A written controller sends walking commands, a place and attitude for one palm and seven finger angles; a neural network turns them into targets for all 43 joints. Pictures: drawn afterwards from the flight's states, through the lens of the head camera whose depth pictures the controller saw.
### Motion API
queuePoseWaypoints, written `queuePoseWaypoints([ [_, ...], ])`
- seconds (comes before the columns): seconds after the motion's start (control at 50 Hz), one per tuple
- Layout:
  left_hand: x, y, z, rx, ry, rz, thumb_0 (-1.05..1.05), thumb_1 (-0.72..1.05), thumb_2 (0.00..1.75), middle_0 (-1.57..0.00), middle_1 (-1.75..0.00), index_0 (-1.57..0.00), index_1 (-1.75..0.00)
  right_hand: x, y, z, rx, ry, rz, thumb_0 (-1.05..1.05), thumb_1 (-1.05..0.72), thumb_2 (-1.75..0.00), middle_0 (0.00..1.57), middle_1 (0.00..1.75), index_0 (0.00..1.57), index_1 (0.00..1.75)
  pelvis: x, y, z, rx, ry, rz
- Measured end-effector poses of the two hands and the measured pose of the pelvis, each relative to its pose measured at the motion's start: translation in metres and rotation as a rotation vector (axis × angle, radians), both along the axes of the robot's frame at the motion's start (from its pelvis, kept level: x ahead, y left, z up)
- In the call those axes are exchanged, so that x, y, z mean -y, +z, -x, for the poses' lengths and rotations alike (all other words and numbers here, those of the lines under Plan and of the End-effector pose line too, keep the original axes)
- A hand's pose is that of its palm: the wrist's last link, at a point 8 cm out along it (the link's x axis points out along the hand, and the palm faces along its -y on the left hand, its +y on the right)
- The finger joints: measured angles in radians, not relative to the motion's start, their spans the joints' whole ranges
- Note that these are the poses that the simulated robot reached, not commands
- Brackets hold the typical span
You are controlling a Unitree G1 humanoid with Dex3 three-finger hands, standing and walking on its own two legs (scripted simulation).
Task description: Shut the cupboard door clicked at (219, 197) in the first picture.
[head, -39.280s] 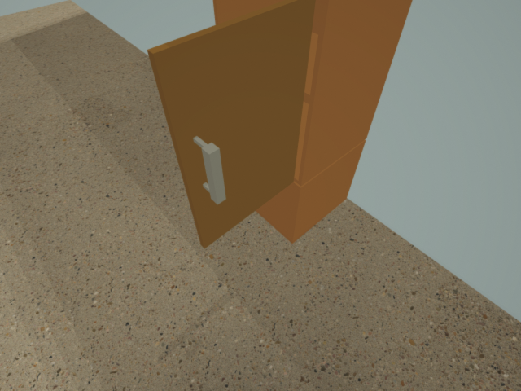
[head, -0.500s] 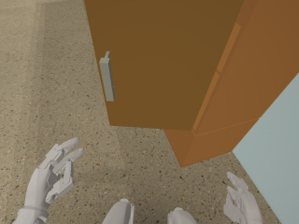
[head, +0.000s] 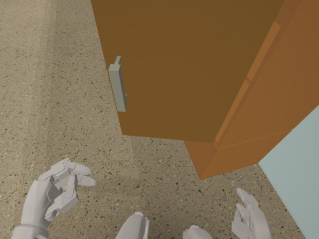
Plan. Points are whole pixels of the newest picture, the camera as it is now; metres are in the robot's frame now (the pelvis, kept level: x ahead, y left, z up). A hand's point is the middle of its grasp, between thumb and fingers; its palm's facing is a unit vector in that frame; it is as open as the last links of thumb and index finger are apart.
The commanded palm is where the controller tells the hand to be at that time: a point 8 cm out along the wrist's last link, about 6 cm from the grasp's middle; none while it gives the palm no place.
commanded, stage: raise the hand and make a fist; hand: left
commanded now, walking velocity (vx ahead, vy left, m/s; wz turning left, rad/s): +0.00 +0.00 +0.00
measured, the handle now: (120, 85) +0.51 +0.16 +0.08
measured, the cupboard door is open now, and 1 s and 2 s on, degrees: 69 69 69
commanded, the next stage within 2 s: bring the fist close to the handle in 1.08 s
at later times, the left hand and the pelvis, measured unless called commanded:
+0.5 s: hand (78, 184) +0.22 +0.19 +0.07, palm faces -0.01 -1.00 -0.03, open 3.1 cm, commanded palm +0.20 +0.24 +0.08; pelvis +0.01 +0.00 +0.01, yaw +0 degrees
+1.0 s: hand (81, 175) +0.23 +0.19 +0.08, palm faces -0.01 -1.00 -0.03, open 3.1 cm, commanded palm +0.21 +0.24 +0.08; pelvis +0.01 +0.00 +0.02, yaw +0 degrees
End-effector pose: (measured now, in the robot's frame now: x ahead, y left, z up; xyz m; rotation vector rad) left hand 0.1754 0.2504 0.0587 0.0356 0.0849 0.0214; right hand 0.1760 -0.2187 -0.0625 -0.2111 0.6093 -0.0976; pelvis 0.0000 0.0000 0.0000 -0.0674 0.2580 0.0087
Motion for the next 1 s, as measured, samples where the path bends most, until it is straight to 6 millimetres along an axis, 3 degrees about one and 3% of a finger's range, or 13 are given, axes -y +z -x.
queuePoseWaypoints([
  [0.18, 0.004, 0.001, -0.010, 0.014, -0.023, 0.004, 0.02, 0.90, 0.90, -0.96, -1.13, -0.96, -1.13, 0.012, 0.002, -0.012, -0.020, -0.012, 0.037, 0.01, -0.90, -0.89, 0.20, 0.30, 0.20, 0.30, -0.003, 0.000, -0.010, -0.011, -0.001, -0.003],
  [0.36, 0.003, 0.013, -0.017, 0.047, -0.020, 0.000, 0.02, 0.90, 0.90, -1.13, -1.31, -1.12, -1.31, 0.004, 0.014, -0.021, 0.004, 0.000, 0.022, 0.01, -0.90, -0.89, 0.20, 0.30, 0.20, 0.30, -0.003, 0.007, -0.011, 0.002, 0.002, -0.002],
  [0.52, 0.004, 0.015, -0.023, 0.042, -0.031, 0.008, 0.02, 0.90, 0.90, -1.25, -1.44, -1.24, -1.45, 0.001, 0.019, -0.014, -0.003, 0.013, 0.015, 0.01, -0.90, -0.89, 0.20, 0.30, 0.20, 0.30, -0.002, 0.012, -0.010, 0.016, 0.003, -0.001],
  [0.78, 0.005, 0.025, -0.038, 0.055, -0.038, 0.001, 0.02, 0.90, 0.90, -1.30, -1.49, -1.29, -1.50, 0.009, 0.020, 0.002, -0.048, -0.011, 0.021, 0.01, -0.90, -0.89, 0.20, 0.30, 0.20, 0.30, -0.003, 0.020, -0.012, 0.031, 0.001, -0.008],
  [1.0, 0.007, 0.024, -0.037, 0.061, -0.033, 0.002, 0.02, 0.90, 0.90, -1.30, -1.50, -1.30, -1.50, 0.012, 0.021, -0.002, -0.043, -0.015, 0.022, 0.01, -0.90, -0.89, 0.20, 0.30, 0.20, 0.30, -0.002, 0.020, -0.013, 0.031, -0.001, -0.013],
])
